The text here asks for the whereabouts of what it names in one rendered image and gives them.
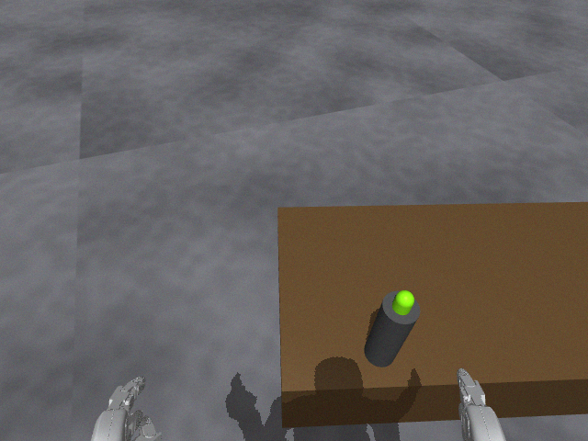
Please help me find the right robot hand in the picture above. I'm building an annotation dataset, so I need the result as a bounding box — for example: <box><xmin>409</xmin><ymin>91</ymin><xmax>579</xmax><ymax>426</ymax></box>
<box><xmin>457</xmin><ymin>368</ymin><xmax>506</xmax><ymax>441</ymax></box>

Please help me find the left robot hand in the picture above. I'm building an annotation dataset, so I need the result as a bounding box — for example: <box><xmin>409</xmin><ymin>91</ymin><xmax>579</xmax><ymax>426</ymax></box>
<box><xmin>91</xmin><ymin>376</ymin><xmax>162</xmax><ymax>441</ymax></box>

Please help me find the bottle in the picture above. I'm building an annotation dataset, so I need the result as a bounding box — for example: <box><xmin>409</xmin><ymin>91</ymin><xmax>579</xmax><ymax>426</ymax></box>
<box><xmin>364</xmin><ymin>290</ymin><xmax>420</xmax><ymax>368</ymax></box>

